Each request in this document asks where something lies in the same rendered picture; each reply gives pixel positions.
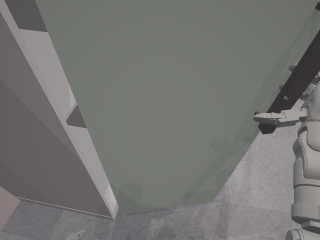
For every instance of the fridge door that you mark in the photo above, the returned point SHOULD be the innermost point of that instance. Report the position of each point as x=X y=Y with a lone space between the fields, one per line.
x=168 y=89

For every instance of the robot right upper arm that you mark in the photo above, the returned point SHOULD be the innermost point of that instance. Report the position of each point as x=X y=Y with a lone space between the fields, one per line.
x=300 y=234

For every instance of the robot left hand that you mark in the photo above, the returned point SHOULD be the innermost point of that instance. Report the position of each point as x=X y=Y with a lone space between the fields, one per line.
x=79 y=235

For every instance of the robot right hand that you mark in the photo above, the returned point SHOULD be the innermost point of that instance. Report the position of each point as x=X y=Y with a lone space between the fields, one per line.
x=286 y=118

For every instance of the handle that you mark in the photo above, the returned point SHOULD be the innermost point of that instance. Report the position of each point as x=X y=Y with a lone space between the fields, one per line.
x=301 y=77

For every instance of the right robot forearm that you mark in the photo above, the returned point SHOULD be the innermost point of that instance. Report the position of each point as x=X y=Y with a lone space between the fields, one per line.
x=306 y=177

